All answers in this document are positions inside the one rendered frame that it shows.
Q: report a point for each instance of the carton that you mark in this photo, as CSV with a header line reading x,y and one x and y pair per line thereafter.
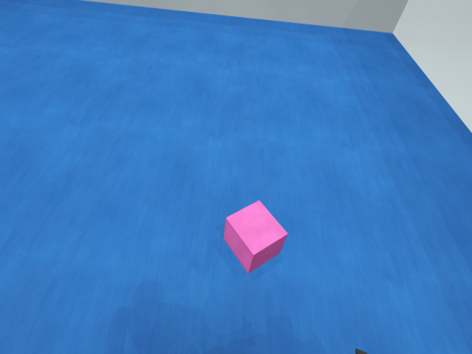
x,y
254,235

